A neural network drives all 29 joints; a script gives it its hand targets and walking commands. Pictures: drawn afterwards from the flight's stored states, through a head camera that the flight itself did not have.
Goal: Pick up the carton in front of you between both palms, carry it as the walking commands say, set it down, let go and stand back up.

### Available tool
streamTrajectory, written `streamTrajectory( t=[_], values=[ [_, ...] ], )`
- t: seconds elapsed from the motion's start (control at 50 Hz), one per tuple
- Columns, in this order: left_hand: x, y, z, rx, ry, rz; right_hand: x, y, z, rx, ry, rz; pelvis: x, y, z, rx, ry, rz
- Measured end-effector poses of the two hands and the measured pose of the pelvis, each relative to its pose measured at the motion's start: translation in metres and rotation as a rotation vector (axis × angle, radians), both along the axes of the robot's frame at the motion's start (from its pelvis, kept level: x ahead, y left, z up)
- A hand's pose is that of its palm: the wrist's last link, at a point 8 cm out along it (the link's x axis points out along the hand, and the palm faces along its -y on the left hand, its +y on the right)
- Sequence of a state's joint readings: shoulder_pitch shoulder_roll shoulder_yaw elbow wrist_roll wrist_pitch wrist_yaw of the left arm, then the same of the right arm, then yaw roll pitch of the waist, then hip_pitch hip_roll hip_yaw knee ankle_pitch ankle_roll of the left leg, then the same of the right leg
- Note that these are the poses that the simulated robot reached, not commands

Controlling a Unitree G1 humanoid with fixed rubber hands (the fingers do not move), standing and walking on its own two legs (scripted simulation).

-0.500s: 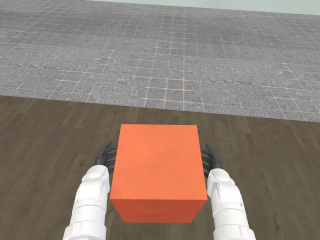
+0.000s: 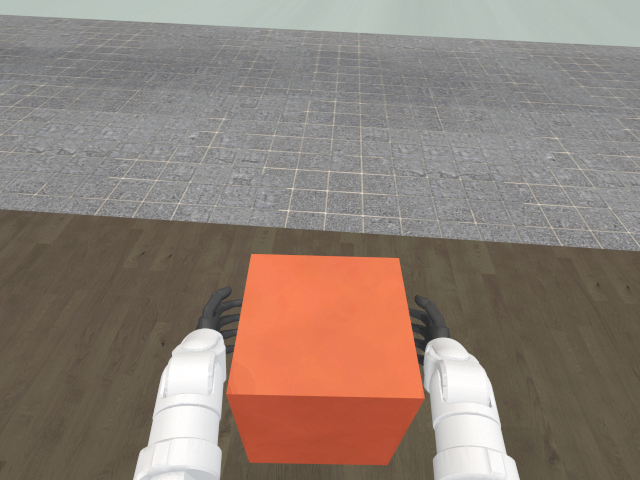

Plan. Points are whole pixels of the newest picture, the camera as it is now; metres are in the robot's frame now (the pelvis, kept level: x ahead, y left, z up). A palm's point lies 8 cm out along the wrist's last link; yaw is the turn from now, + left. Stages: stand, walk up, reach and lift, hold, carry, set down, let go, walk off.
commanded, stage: reach and lift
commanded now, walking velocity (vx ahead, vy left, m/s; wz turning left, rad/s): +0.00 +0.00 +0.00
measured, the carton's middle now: (321, 363) +0.31 +0.00 -0.04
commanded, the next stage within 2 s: hold in 0.62 s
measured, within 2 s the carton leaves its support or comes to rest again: neither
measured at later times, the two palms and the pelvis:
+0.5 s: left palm (210, 330) +0.31 +0.15 +0.04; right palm (437, 332) +0.31 -0.15 +0.04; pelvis +0.03 -0.01 +0.01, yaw +1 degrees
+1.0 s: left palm (218, 320) +0.30 +0.14 +0.07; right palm (456, 332) +0.30 -0.16 +0.06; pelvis -0.01 +0.00 +0.00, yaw -1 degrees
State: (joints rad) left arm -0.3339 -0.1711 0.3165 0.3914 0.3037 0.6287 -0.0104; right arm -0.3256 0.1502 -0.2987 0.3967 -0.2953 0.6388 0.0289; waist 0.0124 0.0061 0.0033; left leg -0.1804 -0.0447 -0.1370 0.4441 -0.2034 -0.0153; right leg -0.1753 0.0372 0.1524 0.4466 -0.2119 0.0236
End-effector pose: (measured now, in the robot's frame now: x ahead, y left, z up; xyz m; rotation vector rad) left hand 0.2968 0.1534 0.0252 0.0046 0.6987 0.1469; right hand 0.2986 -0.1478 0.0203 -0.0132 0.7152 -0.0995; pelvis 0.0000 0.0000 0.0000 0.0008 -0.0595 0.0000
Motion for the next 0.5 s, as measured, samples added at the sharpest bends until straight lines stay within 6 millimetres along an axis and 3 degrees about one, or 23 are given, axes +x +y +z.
streamTrajectory(
  t=[0.1,0.32,0.4,0.5],
  values=[
    [0.003,-0.002,-0.005,-0.003,-0.001,0.005,0.006,-0.003,-0.003,0.003,0.0,0.002,0.001,-0.004,-0.001,0.001,0.022,0.003],
    [0.018,-0.012,0.016,0.001,-0.046,-0.003,0.013,-0.012,0.009,0.02,-0.044,-0.019,0.017,-0.013,0.003,0.0,0.005,0.005],
    [0.017,-0.008,0.023,0.013,-0.064,-0.005,0.017,-0.008,0.019,0.004,-0.063,-0.002,0.024,-0.013,0.005,-0.001,-0.002,0.008],
    [0.009,-0.001,0.012,0.019,-0.016,-0.005,0.016,-0.001,0.017,-0.021,-0.016,0.025,0.028,-0.011,0.006,0.0,-0.019,0.013]
  ],
)
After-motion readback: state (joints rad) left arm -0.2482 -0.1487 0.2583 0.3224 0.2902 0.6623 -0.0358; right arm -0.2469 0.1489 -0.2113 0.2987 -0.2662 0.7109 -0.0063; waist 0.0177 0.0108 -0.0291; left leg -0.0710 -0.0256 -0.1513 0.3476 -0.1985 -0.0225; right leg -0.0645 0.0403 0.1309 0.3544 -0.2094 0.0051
